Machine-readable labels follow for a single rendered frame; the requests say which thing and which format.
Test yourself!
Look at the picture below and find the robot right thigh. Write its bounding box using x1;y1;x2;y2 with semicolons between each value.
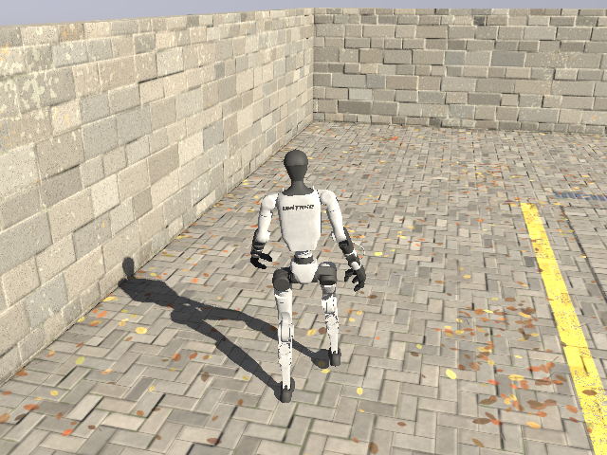
317;262;337;313

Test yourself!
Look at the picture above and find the left robot foot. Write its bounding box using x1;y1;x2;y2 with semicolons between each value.
280;377;295;403

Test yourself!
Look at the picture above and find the left robot upper arm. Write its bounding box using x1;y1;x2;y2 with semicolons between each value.
255;192;279;244

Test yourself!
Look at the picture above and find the right robot upper arm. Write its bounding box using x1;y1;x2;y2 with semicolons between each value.
318;190;347;243

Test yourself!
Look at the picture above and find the robot left hand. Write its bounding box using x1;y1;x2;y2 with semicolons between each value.
250;253;272;269

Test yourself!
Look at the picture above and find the robot right forearm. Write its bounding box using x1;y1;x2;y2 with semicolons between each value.
339;227;361;270

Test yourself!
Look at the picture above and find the robot left forearm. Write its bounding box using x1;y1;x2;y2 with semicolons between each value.
250;228;265;258

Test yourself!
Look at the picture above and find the robot right hand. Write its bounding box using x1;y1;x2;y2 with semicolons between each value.
344;265;366;292

